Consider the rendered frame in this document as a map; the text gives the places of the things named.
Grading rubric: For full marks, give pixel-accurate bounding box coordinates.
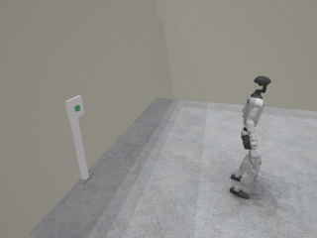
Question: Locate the robot left upper arm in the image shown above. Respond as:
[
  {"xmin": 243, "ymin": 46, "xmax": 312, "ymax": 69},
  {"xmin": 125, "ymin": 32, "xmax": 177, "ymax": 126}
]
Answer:
[{"xmin": 242, "ymin": 103, "xmax": 247, "ymax": 114}]

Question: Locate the right robot hand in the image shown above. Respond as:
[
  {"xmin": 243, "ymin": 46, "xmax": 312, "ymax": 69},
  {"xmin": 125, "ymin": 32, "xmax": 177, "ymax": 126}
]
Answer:
[{"xmin": 250, "ymin": 148, "xmax": 262, "ymax": 166}]

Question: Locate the right robot foot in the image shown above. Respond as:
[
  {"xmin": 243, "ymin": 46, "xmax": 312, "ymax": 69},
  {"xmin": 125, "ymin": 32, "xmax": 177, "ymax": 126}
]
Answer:
[{"xmin": 230, "ymin": 186, "xmax": 250, "ymax": 199}]

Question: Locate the robot torso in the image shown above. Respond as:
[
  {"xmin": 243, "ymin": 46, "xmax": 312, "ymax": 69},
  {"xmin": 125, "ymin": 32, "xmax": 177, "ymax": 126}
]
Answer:
[{"xmin": 241, "ymin": 95, "xmax": 264, "ymax": 141}]

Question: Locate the robot right upper arm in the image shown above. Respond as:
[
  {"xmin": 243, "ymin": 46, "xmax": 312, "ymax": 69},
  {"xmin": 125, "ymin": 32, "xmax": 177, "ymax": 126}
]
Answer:
[{"xmin": 246, "ymin": 98, "xmax": 264, "ymax": 125}]

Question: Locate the right robot forearm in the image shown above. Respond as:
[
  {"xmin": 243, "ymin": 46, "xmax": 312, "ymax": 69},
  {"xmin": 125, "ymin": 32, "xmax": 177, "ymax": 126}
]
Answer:
[{"xmin": 247, "ymin": 121, "xmax": 258, "ymax": 149}]

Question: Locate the panel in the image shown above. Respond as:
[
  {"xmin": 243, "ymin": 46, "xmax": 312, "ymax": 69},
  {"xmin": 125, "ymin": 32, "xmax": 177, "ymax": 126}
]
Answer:
[{"xmin": 65, "ymin": 95, "xmax": 89, "ymax": 180}]

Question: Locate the button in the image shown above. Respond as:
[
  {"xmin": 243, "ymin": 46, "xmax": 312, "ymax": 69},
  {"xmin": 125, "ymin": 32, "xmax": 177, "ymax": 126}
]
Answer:
[{"xmin": 74, "ymin": 105, "xmax": 80, "ymax": 112}]

